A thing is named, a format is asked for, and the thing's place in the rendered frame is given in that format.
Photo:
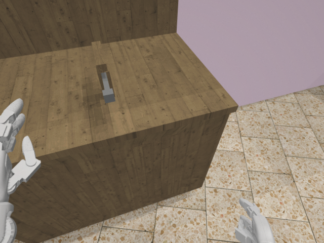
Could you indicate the tap lever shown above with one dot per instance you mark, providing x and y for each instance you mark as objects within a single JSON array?
[{"x": 107, "y": 92}]

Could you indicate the robot left hand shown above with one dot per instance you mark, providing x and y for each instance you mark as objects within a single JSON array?
[{"x": 11, "y": 121}]

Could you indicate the robot right hand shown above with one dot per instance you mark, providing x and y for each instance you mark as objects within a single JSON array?
[{"x": 257, "y": 230}]

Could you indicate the counter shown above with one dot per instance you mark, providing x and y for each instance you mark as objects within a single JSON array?
[{"x": 101, "y": 160}]

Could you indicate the left robot forearm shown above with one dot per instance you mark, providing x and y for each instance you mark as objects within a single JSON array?
[{"x": 8, "y": 227}]

